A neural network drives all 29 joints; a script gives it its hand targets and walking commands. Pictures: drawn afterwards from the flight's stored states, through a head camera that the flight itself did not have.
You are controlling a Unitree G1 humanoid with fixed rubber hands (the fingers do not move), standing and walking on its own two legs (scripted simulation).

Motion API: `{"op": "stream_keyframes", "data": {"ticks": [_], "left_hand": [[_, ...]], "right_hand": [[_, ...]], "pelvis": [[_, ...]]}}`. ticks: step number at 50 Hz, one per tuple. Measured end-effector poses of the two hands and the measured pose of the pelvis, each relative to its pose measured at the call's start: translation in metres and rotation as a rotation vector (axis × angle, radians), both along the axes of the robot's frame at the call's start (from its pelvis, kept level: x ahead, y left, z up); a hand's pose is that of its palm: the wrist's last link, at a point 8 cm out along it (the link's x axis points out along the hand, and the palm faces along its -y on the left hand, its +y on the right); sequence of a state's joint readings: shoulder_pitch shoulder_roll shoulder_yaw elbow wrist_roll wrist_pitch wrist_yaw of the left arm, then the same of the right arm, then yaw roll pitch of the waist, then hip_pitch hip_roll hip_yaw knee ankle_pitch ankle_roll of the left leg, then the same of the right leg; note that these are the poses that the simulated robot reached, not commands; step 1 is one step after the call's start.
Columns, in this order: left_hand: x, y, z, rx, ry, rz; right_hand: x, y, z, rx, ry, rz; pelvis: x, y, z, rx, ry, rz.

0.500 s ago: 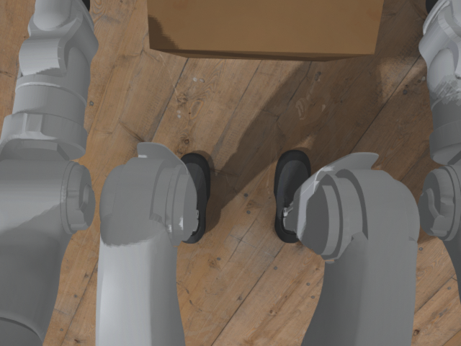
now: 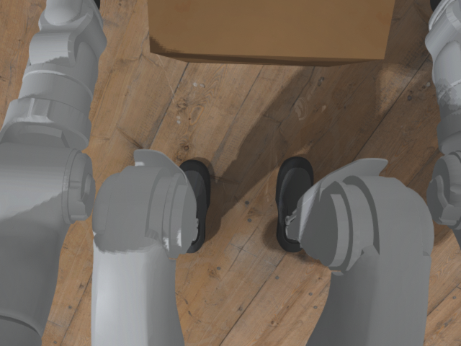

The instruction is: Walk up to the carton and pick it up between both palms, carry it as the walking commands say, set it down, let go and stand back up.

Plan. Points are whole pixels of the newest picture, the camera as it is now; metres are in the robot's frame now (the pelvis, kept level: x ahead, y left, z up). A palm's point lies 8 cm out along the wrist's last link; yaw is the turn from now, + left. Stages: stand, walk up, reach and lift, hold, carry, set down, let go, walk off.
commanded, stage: reach and lift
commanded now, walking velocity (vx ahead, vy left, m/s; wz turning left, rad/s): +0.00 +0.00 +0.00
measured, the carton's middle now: out of the picture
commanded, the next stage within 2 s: none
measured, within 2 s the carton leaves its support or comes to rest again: leaves its support in 1.34 s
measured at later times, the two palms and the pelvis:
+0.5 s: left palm out of the picture +0.53 +0.17 -0.17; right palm out of the picture +0.53 -0.21 -0.18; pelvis -0.01 +0.00 +0.01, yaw -1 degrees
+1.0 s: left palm out of the picture +0.53 +0.15 -0.18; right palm out of the picture +0.53 -0.20 -0.18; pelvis -0.01 +0.00 +0.01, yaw -1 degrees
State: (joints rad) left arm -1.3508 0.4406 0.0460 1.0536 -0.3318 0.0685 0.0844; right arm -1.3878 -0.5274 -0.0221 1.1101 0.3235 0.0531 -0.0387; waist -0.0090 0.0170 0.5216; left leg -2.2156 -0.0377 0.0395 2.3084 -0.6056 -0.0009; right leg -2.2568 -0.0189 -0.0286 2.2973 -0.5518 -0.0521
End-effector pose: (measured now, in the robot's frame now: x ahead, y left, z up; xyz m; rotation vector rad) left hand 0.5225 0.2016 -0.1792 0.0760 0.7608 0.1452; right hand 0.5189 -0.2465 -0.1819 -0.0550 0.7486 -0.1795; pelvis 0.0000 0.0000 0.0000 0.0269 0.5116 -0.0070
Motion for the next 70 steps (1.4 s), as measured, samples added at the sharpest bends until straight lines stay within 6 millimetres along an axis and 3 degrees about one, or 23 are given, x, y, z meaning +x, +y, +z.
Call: {"op": "stream_keyframes", "data": {"ticks": [8,25,34,62,70], "left_hand": [[-0.002,-0.004,0.000,-0.002,-0.003,-0.011],[0.011,-0.034,0.006,-0.020,-0.009,-0.058],[0.015,-0.052,0.005,-0.031,0.001,-0.078],[0.016,-0.053,0.006,-0.041,0.020,-0.047],[0.009,-0.048,0.016,-0.025,0.006,-0.057]], "right_hand": [[-0.001,0.004,0.000,0.003,0.004,0.015],[0.013,0.041,0.007,0.025,0.001,0.055],[0.011,0.044,0.006,0.014,-0.005,0.025],[0.014,0.045,0.007,0.026,0.023,0.019],[0.013,0.050,0.021,0.009,0.013,0.042]], "pelvis": [[-0.002,-0.001,0.001,0.001,0.001,-0.003],[-0.005,0.001,0.007,-0.006,0.012,-0.006],[-0.005,0.004,0.011,-0.013,0.022,-0.005],[-0.006,-0.003,0.000,-0.002,-0.012,-0.009],[-0.009,0.000,0.006,0.000,-0.023,-0.022]]}}
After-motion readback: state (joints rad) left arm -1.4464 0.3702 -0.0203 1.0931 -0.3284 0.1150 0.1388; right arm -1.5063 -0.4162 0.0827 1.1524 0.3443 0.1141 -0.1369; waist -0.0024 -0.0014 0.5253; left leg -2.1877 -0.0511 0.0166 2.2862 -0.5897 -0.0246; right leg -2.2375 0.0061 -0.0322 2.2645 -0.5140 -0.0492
